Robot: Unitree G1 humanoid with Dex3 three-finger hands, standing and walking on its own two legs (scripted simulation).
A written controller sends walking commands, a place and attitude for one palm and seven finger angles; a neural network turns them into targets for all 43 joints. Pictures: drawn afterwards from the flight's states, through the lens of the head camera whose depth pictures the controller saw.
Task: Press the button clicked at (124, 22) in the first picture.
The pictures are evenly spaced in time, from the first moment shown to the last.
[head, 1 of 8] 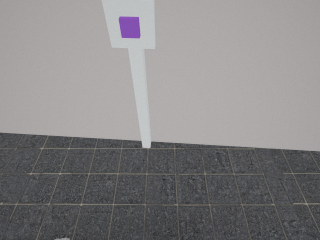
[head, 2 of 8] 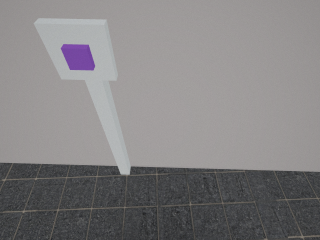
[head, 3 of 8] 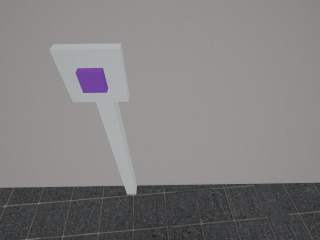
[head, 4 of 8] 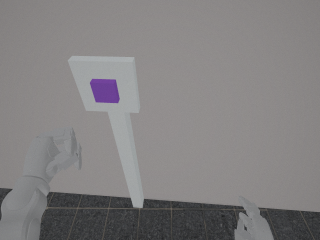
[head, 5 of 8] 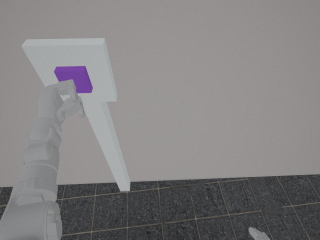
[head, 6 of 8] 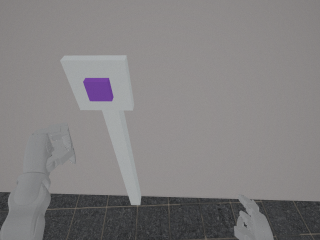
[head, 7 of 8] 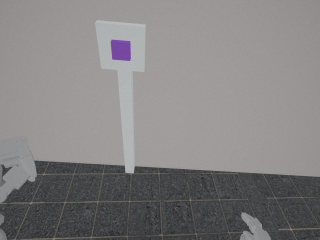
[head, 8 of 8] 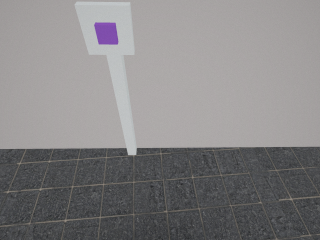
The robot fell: no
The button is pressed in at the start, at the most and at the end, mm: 0 9 0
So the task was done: yes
